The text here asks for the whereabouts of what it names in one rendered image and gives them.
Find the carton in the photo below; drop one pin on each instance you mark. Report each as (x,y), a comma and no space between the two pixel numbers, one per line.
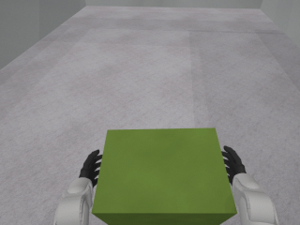
(163,176)

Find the left robot forearm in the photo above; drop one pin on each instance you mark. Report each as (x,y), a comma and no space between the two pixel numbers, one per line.
(75,205)

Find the right robot forearm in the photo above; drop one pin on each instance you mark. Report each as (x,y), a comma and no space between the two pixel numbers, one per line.
(255,206)

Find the robot right hand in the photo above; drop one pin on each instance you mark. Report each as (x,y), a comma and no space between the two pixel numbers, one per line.
(234,163)

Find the robot left hand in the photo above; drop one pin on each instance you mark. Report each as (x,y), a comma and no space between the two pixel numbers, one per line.
(89,168)

